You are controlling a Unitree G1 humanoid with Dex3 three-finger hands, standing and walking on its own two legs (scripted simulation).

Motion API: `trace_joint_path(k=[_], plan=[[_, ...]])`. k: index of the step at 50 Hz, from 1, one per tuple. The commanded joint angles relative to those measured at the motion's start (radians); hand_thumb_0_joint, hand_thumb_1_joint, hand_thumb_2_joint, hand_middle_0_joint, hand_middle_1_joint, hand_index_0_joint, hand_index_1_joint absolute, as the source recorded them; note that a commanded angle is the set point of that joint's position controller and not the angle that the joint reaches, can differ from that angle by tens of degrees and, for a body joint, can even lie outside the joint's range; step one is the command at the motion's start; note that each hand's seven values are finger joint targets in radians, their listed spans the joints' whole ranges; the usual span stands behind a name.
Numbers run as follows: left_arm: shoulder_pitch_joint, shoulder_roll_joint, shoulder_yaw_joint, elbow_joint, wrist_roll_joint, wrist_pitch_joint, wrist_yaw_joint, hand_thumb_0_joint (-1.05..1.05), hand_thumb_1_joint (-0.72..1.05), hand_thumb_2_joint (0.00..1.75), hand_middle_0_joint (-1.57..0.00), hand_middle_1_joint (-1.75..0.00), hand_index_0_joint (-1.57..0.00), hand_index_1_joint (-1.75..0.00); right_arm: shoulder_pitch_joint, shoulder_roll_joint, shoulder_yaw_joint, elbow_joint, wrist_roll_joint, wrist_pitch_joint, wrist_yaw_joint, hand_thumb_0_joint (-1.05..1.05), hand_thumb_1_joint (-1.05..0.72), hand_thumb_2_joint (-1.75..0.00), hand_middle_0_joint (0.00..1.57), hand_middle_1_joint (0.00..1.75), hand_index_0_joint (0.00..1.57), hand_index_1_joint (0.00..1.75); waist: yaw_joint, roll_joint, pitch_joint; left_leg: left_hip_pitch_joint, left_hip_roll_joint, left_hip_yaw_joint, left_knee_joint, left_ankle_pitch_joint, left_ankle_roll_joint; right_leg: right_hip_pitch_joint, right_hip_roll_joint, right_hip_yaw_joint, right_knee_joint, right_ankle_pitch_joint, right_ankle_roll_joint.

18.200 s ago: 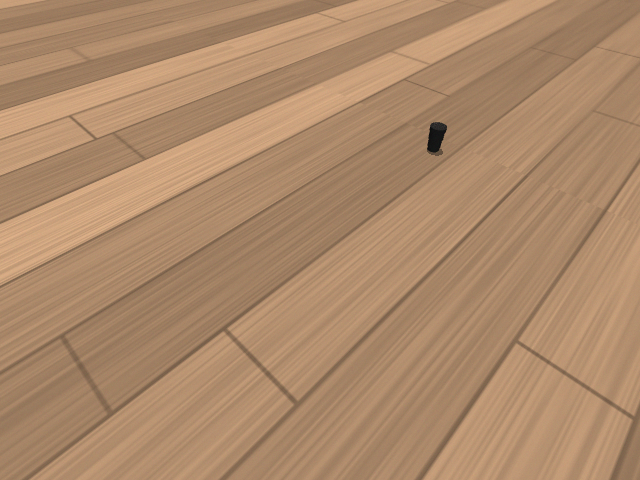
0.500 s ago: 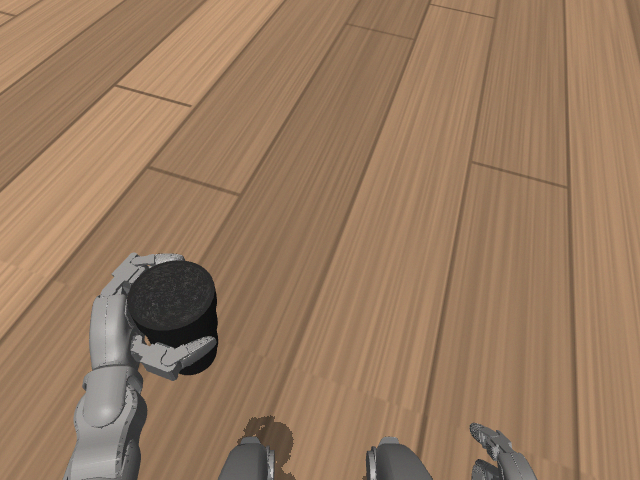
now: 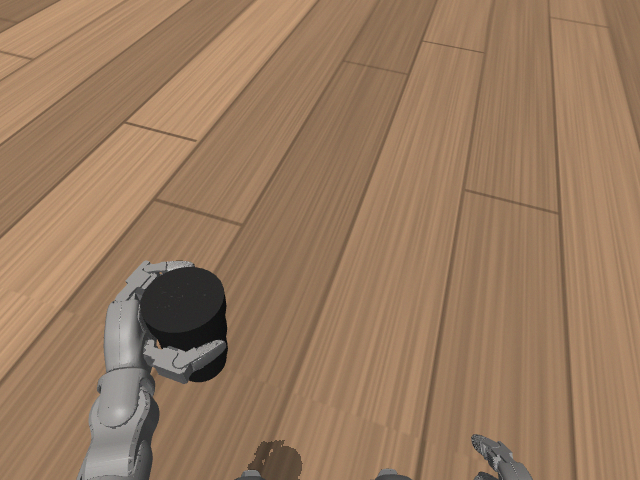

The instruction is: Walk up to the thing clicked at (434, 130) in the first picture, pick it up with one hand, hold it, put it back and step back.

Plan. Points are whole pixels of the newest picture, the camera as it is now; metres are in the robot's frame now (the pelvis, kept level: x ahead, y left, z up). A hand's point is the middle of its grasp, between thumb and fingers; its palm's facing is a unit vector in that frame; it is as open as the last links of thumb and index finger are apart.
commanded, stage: lift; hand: left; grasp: from the side
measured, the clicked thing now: (193, 331) +0.33 +0.17 -0.01
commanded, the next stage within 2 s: hold in 0.32 s
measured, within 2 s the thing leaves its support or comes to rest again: neither
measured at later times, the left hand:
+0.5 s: hand (182, 311) +0.33 +0.17 +0.04, palm faces +0.17 -0.99 -0.03, open 11.8 cm
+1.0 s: hand (178, 309) +0.32 +0.17 +0.06, palm faces +0.16 -0.99 -0.03, open 11.8 cm
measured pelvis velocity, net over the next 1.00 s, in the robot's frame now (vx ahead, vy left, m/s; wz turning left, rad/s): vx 0.01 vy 0.00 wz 0.00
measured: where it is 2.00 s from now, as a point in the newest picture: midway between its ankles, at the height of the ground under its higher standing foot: outside the picture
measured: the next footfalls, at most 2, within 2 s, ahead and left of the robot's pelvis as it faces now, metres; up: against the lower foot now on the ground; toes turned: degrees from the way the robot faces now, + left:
none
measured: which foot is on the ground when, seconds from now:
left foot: down 0.00-1.00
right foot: down 0.00-1.00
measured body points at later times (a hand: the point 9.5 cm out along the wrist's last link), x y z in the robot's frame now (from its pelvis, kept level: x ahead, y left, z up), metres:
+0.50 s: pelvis +0.01 +0.00 +0.02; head +0.06 +0.00 +0.46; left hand +0.32 +0.22 +0.05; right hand +0.14 -0.25 -0.09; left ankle +0.01 +0.13 -0.68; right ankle +0.01 -0.14 -0.68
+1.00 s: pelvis +0.01 +0.00 +0.03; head +0.05 +0.01 +0.47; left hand +0.31 +0.22 +0.06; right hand +0.14 -0.24 -0.08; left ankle +0.01 +0.13 -0.68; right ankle +0.01 -0.14 -0.68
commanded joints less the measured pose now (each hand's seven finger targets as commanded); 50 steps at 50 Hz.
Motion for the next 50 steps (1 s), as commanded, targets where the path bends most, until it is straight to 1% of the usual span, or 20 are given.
trace_joint_path(k=[1, 2, 4, 6, 8, 10, 19, 22, 26, 28, 29, 34, 39, 41, 42, 44, 46, 48, 49, 50], plan=[[-0.308, 0.135, 0.057, -0.319, -0.017, -0.123, 0.007, 0.00, -0.04, 1.16, -1.10, -1.26, -1.11, -1.27, -0.007, -0.129, -0.045, -0.120, -0.002, -0.031, -0.006, 0.00, -0.91, -0.90, 0.20, 0.30, 0.20, 0.30, 0.001, 0.043, -0.325, 0.235, -0.047, 0.012, -0.170, 0.285, 0.022, 0.187, 0.043, -0.002, -0.136, 0.311, -0.031], [-0.329, 0.138, 0.067, -0.350, -0.024, -0.128, 0.008, 0.00, -0.04, 1.16, -1.11, -1.25, -1.12, -1.27, -0.008, -0.128, -0.046, -0.117, -0.002, -0.033, -0.005, 0.00, -0.91, -0.90, 0.20, 0.30, 0.20, 0.30, 0.003, 0.048, -0.332, 0.236, -0.048, 0.014, -0.171, 0.287, 0.022, 0.196, 0.041, 0.001, -0.141, 0.317, -0.029], [-0.289, 0.089, 0.038, -0.266, -0.032, -0.117, 0.001, 0.00, -0.03, 1.16, -1.09, -1.24, -1.10, -1.25, -0.008, -0.130, -0.045, -0.117, -0.002, -0.034, -0.006, 0.00, -0.91, -0.90, 0.20, 0.30, 0.20, 0.30, -0.012, 0.019, -0.316, 0.232, -0.047, 0.014, -0.173, 0.301, 0.025, 0.202, 0.044, 0.000, -0.150, 0.337, -0.028], [-0.363, 0.149, 0.073, -0.338, -0.024, -0.133, 0.006, 0.00, -0.03, 1.16, -1.09, -1.25, -1.10, -1.26, -0.004, -0.138, -0.053, -0.112, -0.003, -0.034, -0.006, 0.00, -0.91, -0.90, 0.20, 0.30, 0.20, 0.30, -0.002, 0.044, -0.325, 0.242, -0.048, 0.018, -0.176, 0.300, 0.025, 0.213, 0.039, 0.005, -0.154, 0.340, -0.027], [-0.282, 0.114, 0.049, -0.259, -0.014, -0.125, 0.004, 0.00, -0.03, 1.17, -1.09, -1.25, -1.10, -1.26, -0.006, -0.133, -0.049, -0.114, -0.007, -0.026, -0.005, 0.00, -0.90, -0.90, 0.20, 0.30, 0.20, 0.30, -0.003, 0.031, -0.315, 0.252, -0.048, 0.017, -0.184, 0.312, 0.022, 0.220, 0.042, 0.001, -0.159, 0.343, -0.028], [-0.341, 0.127, 0.055, -0.311, -0.022, -0.134, 0.000, 0.00, -0.01, 1.18, -1.12, -1.28, -1.13, -1.29, -0.006, -0.133, -0.050, -0.117, -0.005, -0.027, -0.003, 0.00, -0.91, -0.90, 0.20, 0.30, 0.20, 0.30, -0.007, 0.033, -0.320, 0.256, -0.050, 0.022, -0.189, 0.303, 0.024, 0.237, 0.040, 0.005, -0.170, 0.348, -0.024], [-0.341, 0.147, 0.080, -0.297, -0.022, -0.142, -0.007, 0.00, 0.00, 1.19, -1.13, -1.29, -1.14, -1.30, -0.009, -0.132, -0.049, -0.122, -0.005, -0.017, -0.001, 0.00, -0.91, -0.90, 0.20, 0.30, 0.20, 0.30, 0.002, 0.027, -0.320, 0.276, -0.054, 0.030, -0.206, 0.335, 0.027, 0.289, 0.037, 0.011, -0.196, 0.392, -0.019], [-0.320, 0.112, 0.051, -0.267, -0.025, -0.134, -0.012, 0.00, 0.00, 1.13, -1.14, -1.28, -1.15, -1.29, -0.006, -0.134, -0.048, -0.114, -0.005, -0.014, -0.002, 0.00, -0.92, -0.90, 0.20, 0.30, 0.20, 0.30, -0.011, 0.029, -0.300, 0.303, -0.050, 0.029, -0.219, 0.355, 0.026, 0.280, 0.040, 0.008, -0.203, 0.402, -0.022], [-0.350, 0.139, 0.071, -0.311, -0.021, -0.136, 0.001, 0.00, -0.03, 1.09, -1.12, -1.26, -1.13, -1.26, -0.013, -0.135, -0.053, -0.115, -0.003, -0.015, -0.002, 0.00, -0.92, -0.91, 0.20, 0.30, 0.20, 0.30, 0.005, 0.039, -0.308, 0.320, -0.051, 0.030, -0.232, 0.359, 0.025, 0.295, 0.038, 0.008, -0.215, 0.403, -0.021], [-0.306, 0.094, 0.043, -0.246, -0.019, -0.130, 0.003, 0.00, -0.04, 1.10, -1.12, -1.26, -1.14, -1.27, -0.016, -0.133, -0.052, -0.119, -0.003, -0.015, 0.002, 0.00, -0.92, -0.91, 0.20, 0.30, 0.20, 0.30, -0.002, 0.015, -0.265, 0.308, -0.048, 0.026, -0.248, 0.343, 0.022, 0.289, 0.041, -0.001, -0.217, 0.378, -0.024], [-0.355, 0.142, 0.074, -0.319, -0.017, -0.138, 0.010, 0.00, -0.04, 1.10, -1.12, -1.26, -1.14, -1.27, -0.021, -0.133, -0.055, -0.116, -0.002, -0.014, 0.000, 0.00, -0.92, -0.90, 0.20, 0.30, 0.20, 0.30, 0.011, 0.035, -0.281, 0.316, -0.050, 0.030, -0.250, 0.329, 0.023, 0.297, 0.037, 0.005, -0.228, 0.372, -0.021], [-0.296, 0.107, 0.045, -0.266, -0.011, -0.133, 0.005, 0.00, -0.02, 1.11, -1.12, -1.27, -1.14, -1.27, -0.016, -0.132, -0.055, -0.120, -0.003, -0.009, 0.004, 0.00, -0.92, -0.91, 0.20, 0.30, 0.20, 0.30, 0.004, 0.016, -0.282, 0.330, -0.048, 0.028, -0.261, 0.354, 0.022, 0.318, 0.041, -0.001, -0.230, 0.386, -0.023], [-0.369, 0.139, 0.060, -0.333, -0.014, -0.140, 0.006, 0.00, 0.00, 1.13, -1.14, -1.29, -1.16, -1.30, -0.016, -0.136, -0.057, -0.123, 0.000, -0.010, 0.007, 0.00, -0.92, -0.91, 0.20, 0.30, 0.20, 0.30, 0.006, 0.048, -0.291, 0.357, -0.046, 0.023, -0.278, 0.354, 0.016, 0.322, 0.044, -0.004, -0.235, 0.370, -0.027], [-0.308, 0.086, 0.023, -0.271, -0.017, -0.126, 0.001, 0.00, -0.02, 1.11, -1.14, -1.28, -1.16, -1.29, -0.024, -0.132, -0.051, -0.122, 0.000, -0.013, 0.007, 0.00, -0.92, -0.91, 0.20, 0.30, 0.20, 0.30, -0.001, 0.029, -0.261, 0.354, -0.045, 0.026, -0.282, 0.346, 0.019, 0.316, 0.044, -0.004, -0.247, 0.367, -0.026], [-0.340, 0.082, 0.017, -0.301, -0.021, -0.126, 0.004, 0.00, -0.01, 1.12, -1.14, -1.29, -1.15, -1.29, -0.024, -0.132, -0.052, -0.124, 0.000, -0.016, 0.008, 0.00, -0.92, -0.91, 0.20, 0.30, 0.20, 0.30, -0.006, 0.038, -0.268, 0.362, -0.045, 0.025, -0.287, 0.344, 0.017, 0.312, 0.046, -0.005, -0.248, 0.366, -0.026], [-0.328, 0.091, 0.023, -0.259, -0.015, -0.120, 0.006, 0.00, -0.01, 1.12, -1.13, -1.28, -1.14, -1.28, -0.018, -0.136, -0.054, -0.112, 0.000, -0.017, 0.008, 0.00, -0.92, -0.91, 0.20, 0.30, 0.20, 0.30, -0.008, 0.019, -0.247, 0.354, -0.043, 0.023, -0.287, 0.348, 0.018, 0.313, 0.045, -0.007, -0.249, 0.368, -0.026], [-0.387, 0.129, 0.036, -0.343, -0.007, -0.129, 0.012, 0.00, 0.02, 1.12, -1.13, -1.28, -1.15, -1.28, -0.020, -0.135, -0.055, -0.111, -0.002, -0.019, 0.008, 0.00, -0.92, -0.91, 0.20, 0.30, 0.20, 0.30, 0.001, 0.056, -0.275, 0.374, -0.046, 0.024, -0.291, 0.355, 0.016, 0.323, 0.042, -0.003, -0.251, 0.375, -0.027], [-0.322, 0.082, 0.017, -0.274, -0.013, -0.120, 0.010, 0.00, 0.01, 1.12, -1.14, -1.28, -1.15, -1.29, -0.020, -0.129, -0.052, -0.111, -0.003, -0.020, 0.011, 0.00, -0.91, -0.90, 0.20, 0.30, 0.20, 0.30, -0.004, 0.025, -0.244, 0.363, -0.043, 0.022, -0.294, 0.355, 0.015, 0.318, 0.046, -0.011, -0.252, 0.369, -0.026], [-0.360, 0.105, 0.036, -0.300, -0.016, -0.124, 0.013, 0.00, 0.00, 1.13, -1.14, -1.30, -1.16, -1.30, -0.019, -0.132, -0.053, -0.103, -0.002, -0.021, 0.010, 0.00, -0.92, -0.91, 0.20, 0.30, 0.20, 0.30, 0.002, 0.025, -0.249, 0.362, -0.045, 0.025, -0.291, 0.350, 0.018, 0.323, 0.042, -0.006, -0.258, 0.372, -0.024], [-0.314, 0.079, 0.019, -0.236, -0.011, -0.120, 0.012, 0.00, -0.01, 1.15, -1.15, -1.31, -1.16, -1.31, -0.026, -0.130, -0.053, -0.107, -0.002, -0.020, 0.012, 0.00, -0.92, -0.91, 0.20, 0.30, 0.20, 0.30, -0.001, 0.001, -0.234, 0.351, -0.045, 0.025, -0.291, 0.348, 0.020, 0.323, 0.041, -0.006, -0.259, 0.373, -0.022]])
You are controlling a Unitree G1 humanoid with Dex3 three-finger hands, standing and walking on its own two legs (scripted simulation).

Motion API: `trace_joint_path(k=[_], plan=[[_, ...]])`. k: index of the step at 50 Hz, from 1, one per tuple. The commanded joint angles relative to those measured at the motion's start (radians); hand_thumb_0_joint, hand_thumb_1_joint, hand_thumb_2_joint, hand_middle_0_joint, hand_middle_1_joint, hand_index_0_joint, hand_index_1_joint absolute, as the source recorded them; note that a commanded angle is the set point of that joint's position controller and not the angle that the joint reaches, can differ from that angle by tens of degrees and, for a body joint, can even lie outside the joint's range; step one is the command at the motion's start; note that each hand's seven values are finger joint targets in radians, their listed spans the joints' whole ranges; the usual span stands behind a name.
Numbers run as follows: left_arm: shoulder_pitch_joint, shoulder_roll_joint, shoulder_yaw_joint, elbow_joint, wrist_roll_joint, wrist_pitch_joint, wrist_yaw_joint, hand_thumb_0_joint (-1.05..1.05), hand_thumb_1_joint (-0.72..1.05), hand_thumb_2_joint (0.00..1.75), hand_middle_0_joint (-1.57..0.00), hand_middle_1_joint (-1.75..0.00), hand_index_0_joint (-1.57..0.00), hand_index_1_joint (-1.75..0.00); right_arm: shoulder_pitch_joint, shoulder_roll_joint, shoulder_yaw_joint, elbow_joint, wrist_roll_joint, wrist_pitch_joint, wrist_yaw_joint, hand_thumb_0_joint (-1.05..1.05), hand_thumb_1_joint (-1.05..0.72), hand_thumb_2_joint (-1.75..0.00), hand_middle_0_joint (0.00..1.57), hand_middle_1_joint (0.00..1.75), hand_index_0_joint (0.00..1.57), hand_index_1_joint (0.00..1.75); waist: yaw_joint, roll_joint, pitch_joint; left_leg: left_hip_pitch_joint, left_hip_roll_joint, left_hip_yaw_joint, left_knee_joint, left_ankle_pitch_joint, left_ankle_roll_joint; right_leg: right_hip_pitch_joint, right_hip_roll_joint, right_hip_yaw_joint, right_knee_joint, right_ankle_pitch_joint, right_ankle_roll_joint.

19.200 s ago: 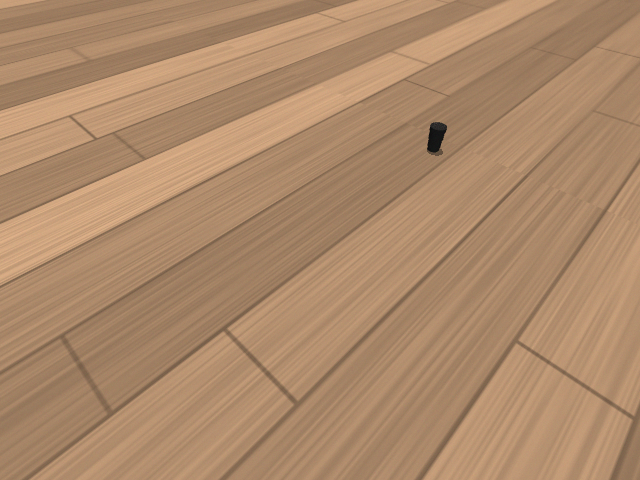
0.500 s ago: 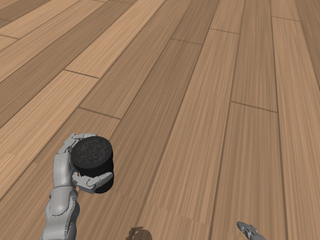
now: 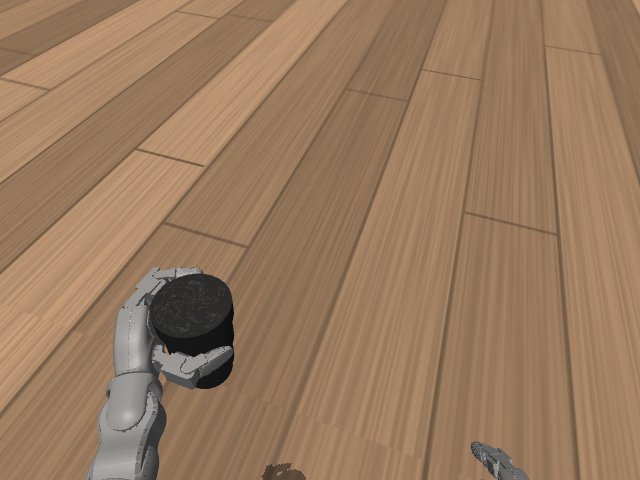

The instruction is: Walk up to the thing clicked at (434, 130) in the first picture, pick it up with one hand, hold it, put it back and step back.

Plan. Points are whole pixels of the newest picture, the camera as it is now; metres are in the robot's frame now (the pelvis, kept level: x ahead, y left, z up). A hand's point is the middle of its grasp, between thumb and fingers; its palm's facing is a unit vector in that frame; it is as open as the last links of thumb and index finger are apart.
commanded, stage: hold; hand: left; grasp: from the side
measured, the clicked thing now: (201, 338) +0.32 +0.16 +0.00
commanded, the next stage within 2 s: none
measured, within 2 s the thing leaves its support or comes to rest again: neither
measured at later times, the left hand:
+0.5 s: hand (189, 335) +0.31 +0.17 +0.03, palm faces +0.17 -0.99 -0.03, open 11.8 cm
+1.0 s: hand (185, 333) +0.31 +0.17 +0.04, palm faces +0.17 -0.99 -0.03, open 11.8 cm
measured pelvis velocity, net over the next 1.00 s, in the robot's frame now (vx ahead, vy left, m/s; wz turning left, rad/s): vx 0.00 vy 0.00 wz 0.00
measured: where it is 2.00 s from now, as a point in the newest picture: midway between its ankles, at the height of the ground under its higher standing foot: outside the picture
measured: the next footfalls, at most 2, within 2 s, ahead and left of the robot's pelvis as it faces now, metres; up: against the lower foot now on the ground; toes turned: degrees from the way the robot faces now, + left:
none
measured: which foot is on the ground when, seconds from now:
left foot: down 0.00-1.00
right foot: down 0.00-1.00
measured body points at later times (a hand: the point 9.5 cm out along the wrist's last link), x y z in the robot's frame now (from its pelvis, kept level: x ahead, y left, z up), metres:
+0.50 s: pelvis +0.00 +0.00 +0.00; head +0.03 +0.00 +0.45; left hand +0.29 +0.22 +0.04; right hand +0.13 -0.24 -0.11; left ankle +0.01 +0.13 -0.70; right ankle +0.00 -0.14 -0.70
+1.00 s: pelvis +0.00 +0.00 +0.00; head +0.03 +0.01 +0.45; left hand +0.29 +0.22 +0.04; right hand +0.12 -0.24 -0.11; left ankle +0.01 +0.13 -0.70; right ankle +0.00 -0.14 -0.70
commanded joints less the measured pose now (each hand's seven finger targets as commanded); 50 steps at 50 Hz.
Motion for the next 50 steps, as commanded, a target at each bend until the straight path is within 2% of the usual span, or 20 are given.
trace_joint_path(k=[1, 3, 6, 8, 10, 11, 16, 19, 23, 25, 27, 28, 35, 39, 41, 43, 45, 46, 48, 50], plan=[[-0.331, 0.097, 0.040, -0.283, -0.016, -0.116, 0.004, 0.00, 0.01, 1.14, -1.14, -1.30, -1.16, -1.31, -0.031, -0.135, -0.050, -0.125, -0.002, -0.040, -0.002, 0.00, -0.92, -0.91, 0.20, 0.30, 0.20, 0.30, -0.007, 0.012, -0.289, 0.144, -0.039, 0.010, -0.124, 0.288, 0.016, 0.122, 0.044, -0.015, -0.092, 0.313, -0.029], [-0.383, 0.144, 0.071, -0.352, -0.015, -0.127, 0.008, 0.00, 0.00, 1.14, -1.15, -1.31, -1.17, -1.31, -0.033, -0.137, -0.051, -0.128, -0.001, -0.038, -0.003, 0.00, -0.92, -0.91, 0.20, 0.30, 0.20, 0.30, -0.001, 0.046, -0.313, 0.165, -0.042, 0.013, -0.126, 0.287, 0.014, 0.133, 0.042, -0.011, -0.096, 0.309, -0.028], [-0.301, 0.118, 0.074, -0.300, -0.021, -0.121, 0.008, 0.00, 0.02, 1.15, -1.16, -1.32, -1.18, -1.32, -0.036, -0.130, -0.049, -0.128, 0.001, -0.036, -0.001, 0.00, -0.92, -0.91, 0.20, 0.30, 0.20, 0.30, 0.004, -0.006, -0.293, 0.133, -0.045, 0.017, -0.128, 0.260, 0.020, 0.148, 0.039, -0.009, -0.108, 0.298, -0.022], [-0.331, 0.096, 0.047, -0.308, -0.021, -0.126, 0.005, 0.00, 0.01, 1.15, -1.15, -1.31, -1.17, -1.31, -0.049, -0.127, -0.045, -0.137, -0.001, -0.036, -0.001, 0.00, -0.91, -0.91, 0.20, 0.30, 0.20, 0.30, -0.004, 0.012, -0.292, 0.144, -0.045, 0.021, -0.127, 0.259, 0.020, 0.134, 0.039, -0.006, -0.111, 0.298, -0.021], [-0.351, 0.146, 0.086, -0.329, -0.014, -0.130, 0.009, 0.00, 0.02, 1.14, -1.15, -1.31, -1.17, -1.31, -0.040, -0.135, -0.051, -0.128, 0.001, -0.036, -0.003, 0.00, -0.92, -0.91, 0.20, 0.30, 0.20, 0.30, 0.001, 0.031, -0.297, 0.150, -0.045, 0.019, -0.133, 0.259, 0.018, 0.137, 0.039, -0.007, -0.109, 0.293, -0.024], [-0.310, 0.114, 0.061, -0.298, -0.013, -0.125, 0.005, 0.00, 0.02, 1.15, -1.15, -1.31, -1.16, -1.31, -0.043, -0.134, -0.050, -0.135, 0.002, -0.037, -0.003, 0.00, -0.92, -0.91, 0.20, 0.30, 0.20, 0.30, -0.001, 0.018, -0.285, 0.151, -0.045, 0.019, -0.136, 0.255, 0.018, 0.137, 0.040, -0.007, -0.112, 0.288, -0.024], [-0.287, 0.086, 0.048, -0.301, -0.027, -0.129, 0.000, 0.00, 0.00, 1.14, -1.14, -1.30, -1.16, -1.31, -0.047, -0.134, -0.048, -0.137, 0.002, -0.041, 0.000, 0.00, -0.92, -0.91, 0.20, 0.30, 0.20, 0.30, -0.008, 0.015, -0.271, 0.150, -0.043, 0.015, -0.139, 0.259, 0.017, 0.131, 0.044, -0.012, -0.110, 0.286, -0.025], [-0.368, 0.148, 0.074, -0.366, -0.017, -0.149, 0.001, 0.00, 0.01, 1.15, -1.14, -1.30, -1.15, -1.31, -0.042, -0.134, -0.054, -0.126, 0.003, -0.043, -0.001, 0.00, -0.92, -0.91, 0.20, 0.30, 0.20, 0.30, 0.000, 0.039, -0.295, 0.156, -0.043, 0.015, -0.137, 0.251, 0.017, 0.124, 0.039, -0.008, -0.106, 0.281, -0.025], [-0.303, 0.098, 0.043, -0.307, -0.028, -0.138, -0.009, 0.00, 0.01, 1.15, -1.15, -1.31, -1.16, -1.31, -0.040, -0.133, -0.048, -0.128, 0.003, -0.044, -0.001, 0.00, -0.92, -0.91, 0.20, 0.30, 0.20, 0.30, -0.012, 0.004, -0.275, 0.152, -0.045, 0.018, -0.134, 0.246, 0.021, 0.124, 0.040, -0.007, -0.117, 0.286, -0.021], [-0.381, 0.148, 0.070, -0.396, -0.029, -0.152, -0.006, 0.00, 0.01, 1.15, -1.14, -1.31, -1.16, -1.31, -0.041, -0.134, -0.049, -0.118, 0.001, -0.044, -0.006, 0.00, -0.92, -0.91, 0.20, 0.30, 0.20, 0.30, -0.011, 0.035, -0.305, 0.163, -0.051, 0.023, -0.131, 0.232, 0.023, 0.135, 0.033, 0.002, -0.124, 0.280, -0.018], [-0.278, 0.080, 0.028, -0.291, -0.030, -0.129, -0.009, 0.00, 0.00, 1.14, -1.14, -1.30, -1.16, -1.31, -0.041, -0.134, -0.047, -0.123, 0.001, -0.049, -0.005, 0.00, -0.92, -0.91, 0.20, 0.30, 0.20, 0.30, -0.017, -0.003, -0.287, 0.159, -0.047, 0.020, -0.134, 0.243, 0.024, 0.135, 0.038, -0.004, -0.123, 0.290, -0.019], [-0.325, 0.103, 0.056, -0.321, -0.035, -0.132, -0.005, 0.00, 0.00, 1.15, -1.14, -1.31, -1.15, -1.31, -0.045, -0.138, -0.048, -0.126, 0.001, -0.049, -0.002, 0.00, -0.92, -0.91, 0.20, 0.30, 0.20, 0.30, -0.011, 0.019, -0.289, 0.155, -0.045, 0.017, -0.135, 0.255, 0.021, 0.134, 0.040, -0.006, -0.116, 0.295, -0.022], [-0.367, 0.157, 0.096, -0.367, -0.022, -0.148, 0.004, 0.00, 0.03, 1.17, -1.15, -1.32, -1.16, -1.32, -0.042, -0.132, -0.051, -0.118, 0.002, -0.039, -0.005, 0.00, -0.91, -0.91, 0.20, 0.30, 0.20, 0.30, 0.008, 0.036, -0.291, 0.155, -0.048, 0.020, -0.143, 0.237, 0.019, 0.139, 0.036, -0.006, -0.121, 0.270, -0.023], [-0.331, 0.106, 0.051, -0.304, -0.024, -0.132, -0.002, 0.00, -0.03, 1.16, -1.15, -1.33, -1.16, -1.33, -0.045, -0.131, -0.048, -0.128, 0.004, -0.041, -0.001, 0.00, -0.92, -0.91, 0.20, 0.30, 0.20, 0.30, -0.002, 0.011, -0.277, 0.146, -0.044, 0.017, -0.142, 0.248, 0.020, 0.140, 0.040, -0.008, -0.122, 0.282, -0.023], [-0.311, 0.144, 0.086, -0.302, -0.018, -0.131, -0.002, 0.00, -0.02, 1.15, -1.14, -1.31, -1.16, -1.32, -0.033, -0.136, -0.054, -0.119, 0.004, -0.040, -0.002, 0.00, -0.92, -0.91, 0.20, 0.30, 0.20, 0.30, 0.007, 0.038, -0.304, 0.159, -0.045, 0.017, -0.138, 0.282, 0.017, 0.153, 0.040, -0.009, -0.113, 0.307, -0.026], [-0.336, 0.119, 0.047, -0.339, -0.018, -0.136, -0.007, 0.00, 0.00, 1.16, -1.14, -1.31, -1.15, -1.31, -0.030, -0.132, -0.052, -0.120, 0.003, -0.041, -0.002, 0.00, -0.92, -0.91, 0.20, 0.30, 0.20, 0.30, -0.008, 0.033, -0.305, 0.170, -0.044, 0.018, -0.134, 0.285, 0.019, 0.140, 0.040, -0.006, -0.116, 0.317, -0.024], [-0.270, 0.087, 0.047, -0.266, -0.028, -0.127, -0.008, 0.00, 0.00, 1.17, -1.14, -1.32, -1.16, -1.32, -0.035, -0.131, -0.051, -0.120, 0.004, -0.043, 0.000, 0.00, -0.92, -0.91, 0.20, 0.30, 0.20, 0.30, -0.003, 0.005, -0.273, 0.150, -0.042, 0.015, -0.135, 0.277, 0.018, 0.138, 0.043, -0.014, -0.114, 0.302, -0.025], [-0.365, 0.135, 0.069, -0.366, -0.029, -0.138, -0.003, 0.00, 0.01, 1.17, -1.14, -1.31, -1.15, -1.32, -0.035, -0.137, -0.055, -0.121, 0.006, -0.044, -0.001, 0.00, -0.92, -0.91, 0.20, 0.30, 0.20, 0.30, -0.005, 0.028, -0.291, 0.158, -0.044, 0.018, -0.140, 0.251, 0.019, 0.135, 0.039, -0.007, -0.122, 0.286, -0.024], [-0.326, 0.104, 0.037, -0.322, -0.022, -0.134, -0.003, 0.00, -0.01, 1.15, -1.13, -1.31, -1.15, -1.31, -0.033, -0.136, -0.054, -0.121, 0.004, -0.047, -0.001, 0.00, -0.92, -0.91, 0.20, 0.30, 0.20, 0.30, -0.011, 0.023, -0.296, 0.169, -0.042, 0.016, -0.140, 0.269, 0.018, 0.132, 0.043, -0.009, -0.113, 0.297, -0.027], [-0.349, 0.124, 0.048, -0.378, -0.018, -0.135, 0.006, 0.00, -0.02, 1.15, -1.13, -1.29, -1.14, -1.30, -0.021, -0.135, -0.054, -0.111, 0.003, -0.048, -0.001, 0.00, -0.92, -0.91, 0.20, 0.30, 0.20, 0.30, -0.008, 0.048, -0.306, 0.187, -0.038, 0.010, -0.142, 0.285, 0.013, 0.128, 0.046, -0.015, -0.105, 0.302, -0.030]])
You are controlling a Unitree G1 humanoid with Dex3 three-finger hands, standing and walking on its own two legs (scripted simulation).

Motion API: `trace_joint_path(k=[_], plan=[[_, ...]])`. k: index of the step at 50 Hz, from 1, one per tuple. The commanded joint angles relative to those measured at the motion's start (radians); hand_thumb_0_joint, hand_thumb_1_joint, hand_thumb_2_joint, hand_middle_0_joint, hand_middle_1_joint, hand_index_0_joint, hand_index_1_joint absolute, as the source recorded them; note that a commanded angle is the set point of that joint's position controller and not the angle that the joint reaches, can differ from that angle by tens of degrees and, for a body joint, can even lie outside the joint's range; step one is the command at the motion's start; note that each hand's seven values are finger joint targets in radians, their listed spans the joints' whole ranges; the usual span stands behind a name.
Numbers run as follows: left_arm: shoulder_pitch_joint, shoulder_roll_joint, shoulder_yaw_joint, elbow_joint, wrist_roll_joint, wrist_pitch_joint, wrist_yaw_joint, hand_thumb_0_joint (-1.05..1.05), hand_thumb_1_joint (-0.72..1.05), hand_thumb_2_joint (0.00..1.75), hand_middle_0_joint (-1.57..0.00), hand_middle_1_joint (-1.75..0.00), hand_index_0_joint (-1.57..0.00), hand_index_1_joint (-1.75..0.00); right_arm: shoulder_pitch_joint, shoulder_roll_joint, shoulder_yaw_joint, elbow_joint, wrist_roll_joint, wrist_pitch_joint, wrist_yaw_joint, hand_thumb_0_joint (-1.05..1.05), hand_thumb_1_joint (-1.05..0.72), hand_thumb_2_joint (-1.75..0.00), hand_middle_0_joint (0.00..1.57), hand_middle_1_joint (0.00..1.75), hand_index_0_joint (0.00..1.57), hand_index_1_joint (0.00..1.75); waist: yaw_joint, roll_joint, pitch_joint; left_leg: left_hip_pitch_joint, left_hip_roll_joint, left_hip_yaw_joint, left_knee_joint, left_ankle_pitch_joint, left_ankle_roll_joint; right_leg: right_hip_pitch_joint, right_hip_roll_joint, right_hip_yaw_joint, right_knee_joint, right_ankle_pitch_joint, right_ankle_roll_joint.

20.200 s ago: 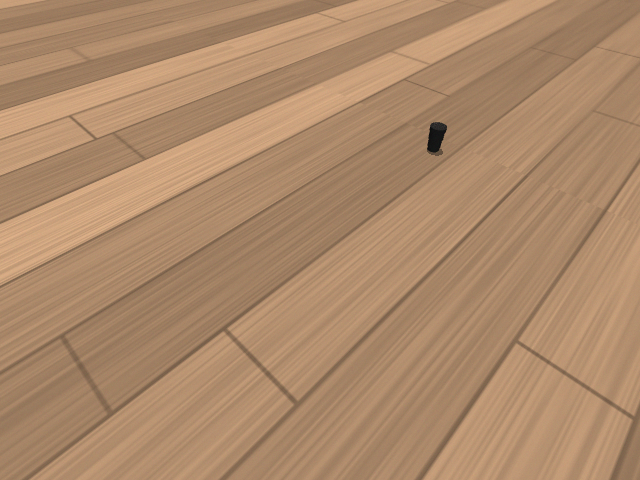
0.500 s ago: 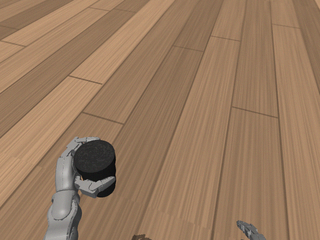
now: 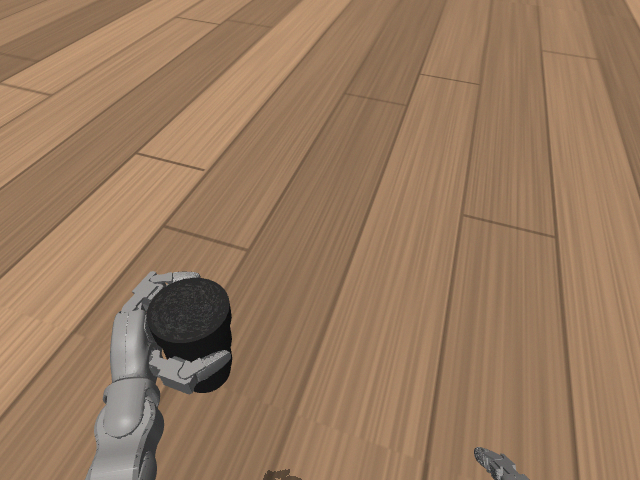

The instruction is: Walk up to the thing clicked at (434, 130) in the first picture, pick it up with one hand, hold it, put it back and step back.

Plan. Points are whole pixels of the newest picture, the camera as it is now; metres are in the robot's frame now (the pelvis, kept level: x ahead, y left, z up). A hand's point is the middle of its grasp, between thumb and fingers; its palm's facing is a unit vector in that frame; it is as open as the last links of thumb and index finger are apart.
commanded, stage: hold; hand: left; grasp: from the side
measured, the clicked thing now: (198, 342) +0.31 +0.16 +0.00
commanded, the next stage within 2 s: crouch in 1.02 s
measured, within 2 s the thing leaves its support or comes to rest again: neither
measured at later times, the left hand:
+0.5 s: hand (190, 332) +0.31 +0.17 +0.03, palm faces +0.16 -0.99 -0.04, open 11.8 cm
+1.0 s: hand (190, 330) +0.31 +0.17 +0.03, palm faces +0.17 -0.98 -0.04, open 11.8 cm
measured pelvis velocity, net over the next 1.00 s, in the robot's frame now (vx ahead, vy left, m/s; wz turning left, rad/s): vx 0.01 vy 0.00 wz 0.00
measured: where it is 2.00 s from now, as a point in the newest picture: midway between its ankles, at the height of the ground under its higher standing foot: outside the picture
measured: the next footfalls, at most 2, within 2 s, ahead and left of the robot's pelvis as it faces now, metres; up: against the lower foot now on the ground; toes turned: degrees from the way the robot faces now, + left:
none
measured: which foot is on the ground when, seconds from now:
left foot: down 0.00-1.00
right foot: down 0.00-1.00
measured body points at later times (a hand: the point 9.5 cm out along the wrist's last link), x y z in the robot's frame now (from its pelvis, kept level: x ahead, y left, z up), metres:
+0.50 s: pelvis +0.00 +0.00 +0.00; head +0.04 +0.00 +0.45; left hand +0.30 +0.22 +0.04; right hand +0.13 -0.24 -0.11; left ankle +0.01 +0.13 -0.71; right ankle +0.01 -0.14 -0.70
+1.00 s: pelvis +0.01 +0.00 +0.00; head +0.04 +0.00 +0.45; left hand +0.30 +0.22 +0.04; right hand +0.14 -0.24 -0.11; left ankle +0.01 +0.13 -0.71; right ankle +0.01 -0.14 -0.70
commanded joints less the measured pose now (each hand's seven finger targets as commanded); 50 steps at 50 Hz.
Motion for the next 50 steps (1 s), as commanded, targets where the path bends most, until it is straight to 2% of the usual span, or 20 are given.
trace_joint_path(k=[1, 5, 7, 10, 11, 13, 14, 18, 22, 25, 26, 31, 32, 35, 39, 41, 45, 47, 49, 50], plan=[[-0.319, 0.086, 0.024, -0.307, -0.017, -0.111, 0.011, 0.00, -0.01, 1.15, -1.12, -1.30, -1.14, -1.30, -0.037, -0.131, -0.044, -0.130, -0.001, -0.043, -0.005, 0.00, -0.92, -0.91, 0.20, 0.30, 0.20, 0.30, -0.011, 0.018, -0.272, 0.143, -0.035, 0.004, -0.123, 0.253, 0.011, 0.098, 0.048, -0.024, -0.085, 0.267, -0.031], [-0.387, 0.151, 0.078, -0.372, -0.016, -0.125, 0.016, 0.00, 0.00, 1.16, -1.13, -1.31, -1.14, -1.31, -0.043, -0.135, -0.048, -0.134, -0.003, -0.045, -0.003, 0.00, -0.92, -0.91, 0.20, 0.30, 0.20, 0.30, 0.002, 0.036, -0.313, 0.137, -0.040, 0.008, -0.120, 0.225, 0.015, 0.118, 0.042, -0.016, -0.095, 0.250, -0.028], [-0.311, 0.100, 0.026, -0.318, -0.007, -0.112, 0.010, 0.00, 0.00, 1.18, -1.14, -1.33, -1.16, -1.33, -0.034, -0.126, -0.043, -0.129, -0.005, -0.043, -0.005, 0.00, -0.92, -0.91, 0.20, 0.30, 0.20, 0.30, -0.007, 0.026, -0.293, 0.139, -0.040, 0.010, -0.116, 0.250, 0.015, 0.116, 0.042, -0.016, -0.091, 0.274, -0.028], [-0.339, 0.123, 0.070, -0.308, -0.020, -0.113, 0.013, 0.00, 0.00, 1.19, -1.15, -1.34, -1.16, -1.34, -0.041, -0.133, -0.048, -0.128, 0.000, -0.044, -0.005, 0.00, -0.92, -0.91, 0.20, 0.30, 0.20, 0.30, 0.001, 0.014, -0.293, 0.128, -0.038, 0.009, -0.114, 0.250, 0.016, 0.117, 0.042, -0.017, -0.091, 0.277, -0.027], [-0.358, 0.141, 0.064, -0.359, -0.013, -0.117, 0.014, 0.00, -0.01, 1.18, -1.14, -1.32, -1.15, -1.33, -0.045, -0.133, -0.047, -0.134, -0.001, -0.042, -0.006, 0.00, -0.92, -0.91, 0.20, 0.30, 0.20, 0.30, 0.004, 0.027, -0.298, 0.137, -0.041, 0.013, -0.117, 0.245, 0.017, 0.122, 0.039, -0.014, -0.097, 0.274, -0.026], [-0.313, 0.082, 0.025, -0.294, -0.014, -0.108, 0.008, 0.00, -0.03, 1.19, -1.14, -1.33, -1.16, -1.34, -0.046, -0.128, -0.044, -0.134, -0.003, -0.046, -0.002, 0.00, -0.92, -0.91, 0.20, 0.30, 0.20, 0.30, -0.012, 0.012, -0.262, 0.120, -0.040, 0.010, -0.120, 0.220, 0.016, 0.099, 0.043, -0.017, -0.095, 0.250, -0.027], [-0.351, 0.130, 0.072, -0.337, -0.016, -0.117, 0.015, 0.00, -0.02, 1.18, -1.14, -1.33, -1.16, -1.33, -0.047, -0.133, -0.050, -0.127, -0.001, -0.046, -0.001, 0.00, -0.92, -0.91, 0.20, 0.30, 0.20, 0.30, 0.004, 0.042, -0.264, 0.119, -0.040, 0.010, -0.123, 0.209, 0.013, 0.096, 0.042, -0.018, -0.092, 0.233, -0.030], [-0.317, 0.093, 0.023, -0.335, -0.014, -0.117, 0.008, 0.00, -0.01, 1.17, -1.14, -1.33, -1.16, -1.33, -0.051, -0.128, -0.045, -0.142, -0.003, -0.048, 0.001, 0.00, -0.92, -0.91, 0.20, 0.30, 0.20, 0.30, -0.010, 0.032, -0.285, 0.132, -0.042, 0.011, -0.118, 0.219, 0.015, 0.097, 0.044, -0.016, -0.093, 0.248, -0.027], [-0.343, 0.132, 0.059, -0.353, -0.014, -0.117, 0.010, 0.00, 0.03, 1.18, -1.12, -1.31, -1.13, -1.31, -0.038, -0.132, -0.047, -0.132, -0.001, -0.049, -0.003, 0.00, -0.91, -0.91, 0.20, 0.30, 0.20, 0.30, -0.006, 0.028, -0.323, 0.144, -0.040, 0.009, -0.105, 0.254, 0.016, 0.113, 0.042, -0.013, -0.085, 0.284, -0.026], [-0.370, 0.129, 0.056, -0.414, -0.020, -0.116, 0.017, 0.00, 0.01, 1.19, -1.14, -1.33, -1.15, -1.34, -0.032, -0.125, -0.043, -0.127, -0.001, -0.049, -0.008, 0.00, -0.92, -0.91, 0.20, 0.30, 0.20, 0.30, -0.004, 0.031, -0.326, 0.148, -0.040, 0.008, -0.108, 0.256, 0.016, 0.122, 0.041, -0.015, -0.089, 0.287, -0.025], [-0.302, 0.088, 0.035, -0.306, -0.021, -0.100, 0.013, 0.00, 0.00, 1.19, -1.14, -1.33, -1.15, -1.33, -0.039, -0.131, -0.043, -0.129, -0.001, -0.051, -0.009, 0.00, -0.92, -0.91, 0.20, 0.30, 0.20, 0.30, -0.013, 0.005, -0.285, 0.141, -0.040, 0.011, -0.108, 0.256, 0.018, 0.111, 0.042, -0.015, -0.094, 0.286, -0.023], [-0.350, 0.125, 0.054, -0.352, -0.008, -0.102, 0.022, 0.00, -0.02, 1.18, -1.13, -1.33, -1.15, -1.33, -0.039, -0.129, -0.047, -0.119, -0.001, -0.049, -0.008, 0.00, -0.92, -0.91, 0.20, 0.30, 0.20, 0.30, -0.002, 0.030, -0.269, 0.137, -0.038, 0.009, -0.119, 0.232, 0.015, 0.094, 0.042, -0.017, -0.094, 0.258, -0.028], [-0.318, 0.087, 0.023, -0.293, -0.008, -0.096, 0.016, 0.00, -0.02, 1.19, -1.15, -1.34, -1.16, -1.34, -0.046, -0.127, -0.047, -0.121, -0.001, -0.050, -0.006, 0.00, -0.92, -0.91, 0.20, 0.30, 0.20, 0.30, -0.012, 0.019, -0.244, 0.126, -0.040, 0.010, -0.119, 0.215, 0.016, 0.083, 0.042, -0.017, -0.098, 0.243, -0.026], [-0.337, 0.125, 0.055, -0.334, -0.009, -0.100, 0.018, 0.00, -0.01, 1.17, -1.13, -1.32, -1.15, -1.33, -0.045, -0.134, -0.052, -0.130, 0.000, -0.052, -0.005, 0.00, -0.92, -0.91, 0.20, 0.30, 0.20, 0.30, 0.001, 0.029, -0.297, 0.139, -0.041, 0.011, -0.115, 0.231, 0.017, 0.112, 0.041, -0.014, -0.097, 0.258, -0.027], [-0.293, 0.095, 0.053, -0.289, -0.016, -0.091, 0.020, 0.00, -0.03, 1.20, -1.15, -1.35, -1.17, -1.36, -0.048, -0.133, -0.050, -0.135, 0.003, -0.052, -0.003, 0.00, -0.92, -0.91, 0.20, 0.30, 0.20, 0.30, -0.002, -0.003, -0.268, 0.119, -0.042, 0.012, -0.111, 0.254, 0.019, 0.120, 0.041, -0.015, -0.096, 0.286, -0.023], [-0.342, 0.129, 0.067, -0.387, -0.015, -0.103, 0.024, 0.00, -0.03, 1.18, -1.13, -1.33, -1.15, -1.34, -0.042, -0.130, -0.051, -0.136, 0.002, -0.050, -0.005, 0.00, -0.92, -0.91, 0.20, 0.30, 0.20, 0.30, 0.007, 0.017, -0.325, 0.146, -0.040, 0.013, -0.107, 0.282, 0.019, 0.140, 0.041, -0.014, -0.089, 0.312, -0.025], [-0.304, 0.098, 0.048, -0.333, -0.013, -0.103, 0.022, 0.00, -0.02, 1.21, -1.14, -1.35, -1.15, -1.36, -0.039, -0.135, -0.055, -0.132, -0.001, -0.052, 0.001, 0.00, -0.92, -0.91, 0.20, 0.30, 0.20, 0.30, -0.004, 0.031, -0.301, 0.145, -0.036, 0.009, -0.100, 0.327, 0.015, 0.116, 0.045, -0.018, -0.073, 0.338, -0.029], [-0.357, 0.139, 0.061, -0.403, -0.007, -0.117, 0.020, 0.00, 0.00, 1.20, -1.14, -1.35, -1.16, -1.35, -0.041, -0.138, -0.057, -0.136, 0.000, -0.051, -0.002, 0.00, -0.92, -0.91, 0.20, 0.30, 0.20, 0.30, -0.002, 0.048, -0.314, 0.161, -0.037, 0.007, -0.110, 0.300, 0.014, 0.114, 0.043, -0.017, -0.077, 0.310, -0.030], [-0.303, 0.097, 0.037, -0.362, -0.013, -0.109, 0.015, 0.00, -0.04, 1.18, -1.14, -1.34, -1.16, -1.35, -0.043, -0.128, -0.049, -0.140, -0.002, -0.050, -0.004, 0.00, -0.92, -0.91, 0.20, 0.30, 0.20, 0.30, -0.008, 0.014, -0.303, 0.145, -0.040, 0.009, -0.105, 0.278, 0.019, 0.125, 0.042, -0.015, -0.088, 0.303, -0.025], [-0.320, 0.112, 0.060, -0.381, -0.019, -0.111, 0.019, 0.00, -0.03, 1.18, -1.15, -1.35, -1.17, -1.35, -0.046, -0.129, -0.051, -0.137, -0.001, -0.052, -0.004, 0.00, -0.92, -0.91, 0.20, 0.30, 0.20, 0.30, -0.001, 0.015, -0.299, 0.136, -0.040, 0.009, -0.106, 0.274, 0.020, 0.128, 0.042, -0.014, -0.087, 0.303, -0.024]])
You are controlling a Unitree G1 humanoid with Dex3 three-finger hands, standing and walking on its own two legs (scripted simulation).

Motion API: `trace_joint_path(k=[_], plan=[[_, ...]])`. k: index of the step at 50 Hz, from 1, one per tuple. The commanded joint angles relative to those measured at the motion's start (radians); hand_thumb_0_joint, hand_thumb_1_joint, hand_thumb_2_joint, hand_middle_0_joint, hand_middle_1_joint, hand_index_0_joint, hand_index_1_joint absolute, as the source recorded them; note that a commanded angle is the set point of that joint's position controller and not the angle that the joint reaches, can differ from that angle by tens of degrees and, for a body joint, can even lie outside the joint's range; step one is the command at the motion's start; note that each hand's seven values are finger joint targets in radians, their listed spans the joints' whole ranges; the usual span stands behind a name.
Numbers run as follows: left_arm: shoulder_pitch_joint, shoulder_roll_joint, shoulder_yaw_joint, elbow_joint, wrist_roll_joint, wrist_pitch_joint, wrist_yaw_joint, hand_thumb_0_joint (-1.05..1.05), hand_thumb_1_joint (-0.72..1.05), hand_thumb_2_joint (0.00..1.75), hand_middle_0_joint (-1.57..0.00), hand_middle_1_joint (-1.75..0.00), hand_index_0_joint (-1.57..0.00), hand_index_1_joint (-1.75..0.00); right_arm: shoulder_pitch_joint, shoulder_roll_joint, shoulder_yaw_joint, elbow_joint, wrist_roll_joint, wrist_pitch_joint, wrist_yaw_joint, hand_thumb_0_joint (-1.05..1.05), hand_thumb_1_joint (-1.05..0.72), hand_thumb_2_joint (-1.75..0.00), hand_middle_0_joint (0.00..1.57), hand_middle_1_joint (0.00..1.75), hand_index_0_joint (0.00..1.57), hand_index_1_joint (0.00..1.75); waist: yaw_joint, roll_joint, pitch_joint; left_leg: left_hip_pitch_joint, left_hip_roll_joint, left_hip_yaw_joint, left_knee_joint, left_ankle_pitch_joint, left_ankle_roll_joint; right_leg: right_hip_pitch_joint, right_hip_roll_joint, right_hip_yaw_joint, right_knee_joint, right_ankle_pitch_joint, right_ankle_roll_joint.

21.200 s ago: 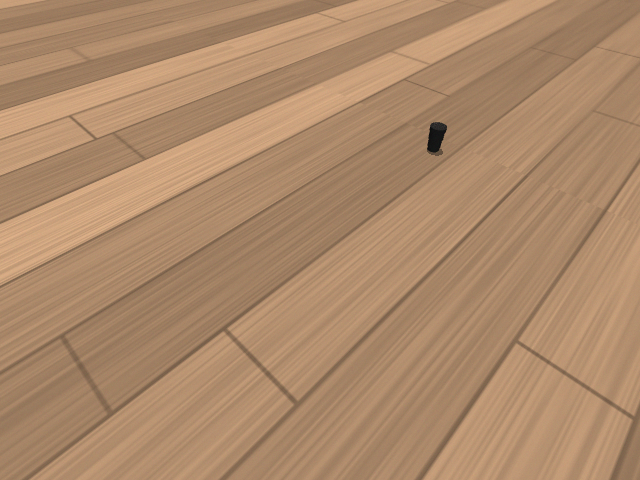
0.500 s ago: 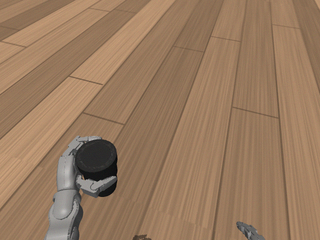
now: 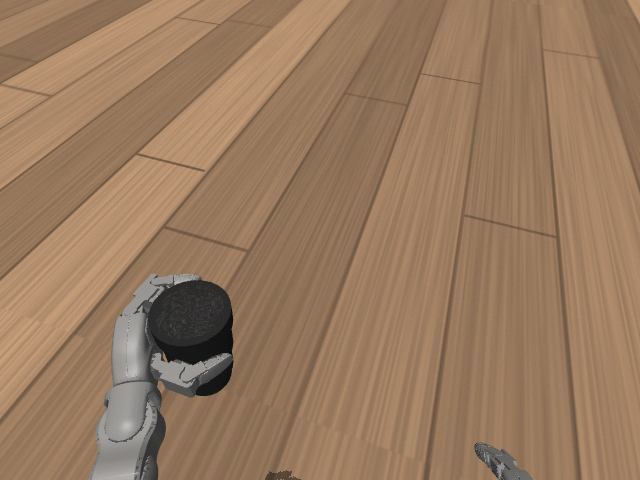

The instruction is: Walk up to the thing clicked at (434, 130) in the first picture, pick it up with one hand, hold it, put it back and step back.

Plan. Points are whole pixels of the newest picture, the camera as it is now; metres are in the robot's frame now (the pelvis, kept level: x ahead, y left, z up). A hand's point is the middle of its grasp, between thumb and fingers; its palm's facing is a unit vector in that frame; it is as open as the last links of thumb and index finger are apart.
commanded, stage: hold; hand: left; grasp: from the side
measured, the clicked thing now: (200, 345) +0.31 +0.16 +0.00
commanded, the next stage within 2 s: crouch in 0.02 s
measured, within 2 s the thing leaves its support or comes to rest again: neither
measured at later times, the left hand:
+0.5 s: hand (194, 354) +0.31 +0.18 -0.03, palm faces +0.23 -0.97 -0.02, open 11.8 cm
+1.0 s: hand (210, 403) +0.33 +0.21 -0.28, palm faces +0.29 -0.96 -0.05, open 11.8 cm
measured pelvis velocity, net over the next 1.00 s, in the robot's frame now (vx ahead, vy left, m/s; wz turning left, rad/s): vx -0.06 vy -0.01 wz -0.04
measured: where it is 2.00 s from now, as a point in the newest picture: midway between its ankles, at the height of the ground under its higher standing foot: outside the picture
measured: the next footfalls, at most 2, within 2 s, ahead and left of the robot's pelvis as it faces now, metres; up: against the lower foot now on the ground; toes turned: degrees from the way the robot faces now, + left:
none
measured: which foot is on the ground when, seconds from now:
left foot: down 0.00-1.00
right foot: down 0.00-1.00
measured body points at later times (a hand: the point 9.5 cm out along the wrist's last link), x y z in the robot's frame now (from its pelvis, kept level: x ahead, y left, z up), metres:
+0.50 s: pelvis -0.02 +0.00 -0.03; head +0.06 +0.01 +0.41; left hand +0.29 +0.23 -0.03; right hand +0.12 -0.25 -0.14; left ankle +0.01 +0.13 -0.70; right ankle +0.00 -0.14 -0.70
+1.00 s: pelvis -0.06 -0.01 -0.24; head +0.12 +0.02 +0.17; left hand +0.31 +0.26 -0.28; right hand +0.07 -0.27 -0.37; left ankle +0.00 +0.13 -0.70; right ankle +0.00 -0.14 -0.70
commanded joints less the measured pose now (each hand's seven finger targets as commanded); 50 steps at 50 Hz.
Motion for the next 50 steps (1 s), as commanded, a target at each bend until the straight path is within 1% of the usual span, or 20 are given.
trace_joint_path(k=[1, 4, 7, 10, 13, 14, 16, 17, 19, 20, 22, 24, 25, 31, 37, 41, 42, 47, 48, 50], plan=[[-0.338, 0.120, 0.062, -0.365, -0.027, -0.128, 0.006, 0.00, -0.03, 1.18, -1.15, -1.35, -1.16, -1.35, -0.041, -0.124, -0.042, -0.131, -0.001, -0.043, -0.006, 0.00, -0.92, -0.91, 0.20, 0.30, 0.20, 0.30, 0.001, 0.032, -0.304, 0.138, -0.044, 0.014, -0.108, 0.283, 0.020, 0.122, 0.039, -0.011, -0.089, 0.315, -0.024], [-0.342, 0.102, 0.028, -0.343, -0.019, -0.123, 0.000, 0.00, -0.03, 1.18, -1.13, -1.33, -1.14, -1.34, -0.041, -0.126, -0.040, -0.132, -0.003, -0.041, -0.007, 0.00, -0.92, -0.91, 0.20, 0.30, 0.20, 0.30, -0.014, 0.024, -0.272, 0.127, -0.042, 0.011, -0.117, 0.241, 0.019, 0.101, 0.041, -0.016, -0.096, 0.274, -0.026], [-0.366, 0.132, 0.057, -0.357, -0.020, -0.129, -0.002, 0.00, 0.01, 1.17, -1.14, -1.31, -1.16, -1.31, -0.042, -0.131, -0.043, -0.131, -0.003, -0.043, -0.007, 0.00, -0.88, -0.90, 0.20, 0.30, 0.20, 0.30, -0.009, 0.023, -0.295, 0.135, -0.041, 0.011, -0.111, 0.251, 0.021, 0.102, 0.040, -0.014, -0.093, 0.285, -0.026], [-0.295, 0.087, 0.055, -0.243, -0.025, -0.125, 0.000, 0.00, 0.06, 1.18, -1.19, -1.35, -1.21, -1.34, -0.045, -0.128, -0.041, -0.127, -0.006, -0.040, 0.000, 0.00, -0.88, -0.90, 0.20, 0.30, 0.20, 0.30, -0.006, 0.008, -0.263, 0.108, -0.041, 0.008, -0.107, 0.246, 0.020, 0.085, 0.041, -0.020, -0.085, 0.273, -0.027], [-0.333, 0.105, 0.083, -0.234, -0.023, -0.155, 0.016, 0.00, 0.06, 1.18, -1.17, -1.33, -1.19, -1.33, -0.038, -0.128, -0.044, -0.115, -0.008, -0.037, 0.005, 0.00, -0.88, -0.90, 0.20, 0.30, 0.20, 0.30, 0.000, -0.007, -0.249, 0.075, -0.039, 0.005, -0.088, 0.241, 0.021, 0.063, 0.038, -0.021, -0.064, 0.270, -0.026], [-0.309, 0.069, 0.059, -0.164, -0.018, -0.158, 0.014, 0.00, 0.05, 1.19, -1.17, -1.34, -1.19, -1.34, -0.043, -0.125, -0.044, -0.117, -0.012, -0.036, 0.010, 0.00, -0.88, -0.91, 0.20, 0.30, 0.20, 0.30, -0.011, -0.026, -0.232, 0.047, -0.038, 0.002, -0.078, 0.232, 0.023, 0.035, 0.040, -0.023, -0.053, 0.261, -0.027], [-0.358, 0.109, 0.095, -0.161, -0.007, -0.191, 0.020, 0.00, -0.01, 1.16, -1.16, -1.32, -1.18, -1.32, -0.042, -0.129, -0.052, -0.109, -0.015, -0.035, 0.018, 0.00, -0.88, -0.91, 0.20, 0.30, 0.20, 0.30, -0.008, -0.001, -0.227, 0.015, -0.040, 0.006, -0.057, 0.188, 0.022, -0.005, 0.036, -0.017, -0.034, 0.223, -0.029], [-0.346, 0.078, 0.068, -0.111, 0.000, -0.203, 0.018, 0.00, -0.02, 1.16, -1.16, -1.32, -1.18, -1.32, -0.040, -0.128, -0.054, -0.105, -0.019, -0.034, 0.021, 0.00, -0.88, -0.90, 0.20, 0.30, 0.20, 0.30, -0.018, -0.027, -0.223, -0.001, -0.037, 0.001, -0.043, 0.179, 0.022, -0.034, 0.036, -0.018, -0.015, 0.214, -0.030], [-0.415, 0.135, 0.128, -0.127, -0.002, -0.251, 0.016, 0.00, -0.03, 1.13, -1.12, -1.28, -1.14, -1.28, -0.035, -0.133, -0.061, -0.093, -0.027, -0.034, 0.027, 0.00, -0.88, -0.91, 0.20, 0.30, 0.20, 0.30, -0.011, 0.023, -0.272, -0.040, -0.043, 0.003, 0.006, 0.176, 0.021, -0.075, 0.031, -0.008, 0.025, 0.213, -0.033], [-0.342, 0.085, 0.102, -0.021, -0.001, -0.257, 0.010, 0.00, -0.02, 1.13, -1.12, -1.29, -1.15, -1.28, -0.030, -0.133, -0.061, -0.093, -0.029, -0.035, 0.030, 0.00, -0.88, -0.90, 0.20, 0.30, 0.20, 0.30, -0.020, -0.022, -0.269, -0.060, -0.039, -0.001, 0.029, 0.175, 0.022, -0.103, 0.035, -0.011, 0.047, 0.213, -0.033], [-0.465, 0.132, 0.136, -0.060, 0.003, -0.312, 0.011, 0.00, -0.05, 1.13, -1.12, -1.27, -1.14, -1.27, -0.018, -0.139, -0.070, -0.079, -0.039, -0.035, 0.037, 0.00, -0.89, -0.91, 0.20, 0.30, 0.20, 0.30, -0.021, 0.023, -0.337, -0.102, -0.041, -0.003, 0.091, 0.171, 0.019, -0.164, 0.033, -0.004, 0.105, 0.206, -0.038], [-0.450, 0.098, 0.117, 0.043, 0.001, -0.351, 0.000, 0.00, -0.05, 1.12, -1.12, -1.27, -1.14, -1.28, -0.013, -0.142, -0.071, -0.069, -0.045, -0.038, 0.042, 0.00, -0.89, -0.91, 0.20, 0.30, 0.20, 0.30, -0.040, -0.007, -0.357, -0.177, -0.040, -0.011, 0.171, 0.157, 0.024, -0.257, 0.037, -0.006, 0.175, 0.188, -0.040], [-0.475, 0.130, 0.149, 0.034, -0.002, -0.381, -0.002, 0.00, -0.08, 1.12, -1.13, -1.28, -1.15, -1.28, -0.017, -0.146, -0.073, -0.069, -0.048, -0.041, 0.047, 0.00, -0.90, -0.91, 0.20, 0.30, 0.20, 0.30, -0.031, 0.022, -0.385, -0.225, -0.043, -0.016, 0.208, 0.134, 0.020, -0.300, 0.038, -0.007, 0.220, 0.161, -0.045], [-0.545, 0.181, 0.183, 0.129, -0.006, -0.502, -0.022, 0.00, -0.09, 1.10, -1.11, -1.24, -1.13, -1.25, -0.029, -0.177, -0.075, -0.063, -0.062, -0.047, 0.065, 0.00, -0.90, -0.91, 0.20, 0.30, 0.20, 0.30, -0.035, 0.061, -0.580, -0.431, -0.044, -0.035, 0.446, 0.107, 0.024, -0.533, 0.042, 0.001, 0.450, 0.109, -0.052], [-0.547, 0.257, 0.281, 0.185, -0.014, -0.527, -0.017, 0.00, -0.04, 1.13, -1.12, -1.25, -1.13, -1.26, -0.030, -0.207, -0.083, -0.053, -0.071, -0.033, 0.077, 0.00, -0.91, -0.91, 0.20, 0.30, 0.20, 0.30, -0.008, 0.088, -0.708, -0.599, -0.044, -0.036, 0.607, 0.103, 0.024, -0.677, 0.043, 0.016, 0.611, 0.085, -0.055], [-0.612, 0.277, 0.291, 0.164, -0.022, -0.539, -0.032, 0.00, 0.07, 1.20, -1.16, -1.30, -1.17, -1.31, -0.029, -0.220, -0.085, -0.035, -0.074, -0.029, 0.087, 0.00, -0.92, -0.92, 0.20, 0.30, 0.20, 0.30, -0.032, 0.083, -0.769, -0.707, -0.043, -0.039, 0.711, 0.087, 0.028, -0.749, 0.047, 0.018, 0.708, 0.082, -0.053], [-0.585, 0.230, 0.261, 0.221, -0.021, -0.536, -0.041, 0.00, 0.06, 1.21, -1.18, -1.32, -1.19, -1.33, -0.037, -0.221, -0.084, -0.031, -0.074, -0.030, 0.091, 0.00, -0.93, -0.92, 0.20, 0.30, 0.20, 0.30, -0.052, 0.063, -0.746, -0.738, -0.044, -0.048, 0.732, 0.074, 0.029, -0.797, 0.047, 0.003, 0.740, 0.072, -0.055], [-0.704, 0.324, 0.333, 0.242, -0.016, -0.563, -0.058, 0.00, 0.07, 1.22, -1.18, -1.33, -1.19, -1.34, -0.041, -0.227, -0.076, -0.003, -0.084, -0.031, 0.095, 0.00, -0.93, -0.92, 0.20, 0.30, 0.20, 0.30, -0.054, 0.067, -0.786, -0.870, -0.042, -0.040, 0.858, 0.014, 0.032, -0.884, 0.046, 0.017, 0.839, 0.017, -0.052], [-0.694, 0.292, 0.311, 0.282, -0.013, -0.562, -0.062, 0.00, 0.06, 1.23, -1.20, -1.34, -1.21, -1.35, -0.049, -0.225, -0.075, 0.000, -0.088, -0.033, 0.097, 0.00, -0.93, -0.91, 0.20, 0.30, 0.20, 0.30, -0.061, 0.072, -0.769, -0.887, -0.041, -0.040, 0.876, -0.013, 0.030, -0.928, 0.046, 0.012, 0.859, -0.011, -0.053], [-0.730, 0.327, 0.355, 0.301, -0.012, -0.575, -0.052, 0.00, 0.07, 1.25, -1.20, -1.35, -1.20, -1.36, -0.053, -0.230, -0.066, 0.005, -0.093, -0.034, 0.099, 0.00, -0.92, -0.92, 0.20, 0.30, 0.20, 0.30, -0.056, 0.094, -0.765, -0.932, -0.042, -0.037, 0.907, -0.045, 0.026, -0.984, 0.046, 0.005, 0.903, -0.051, -0.058]])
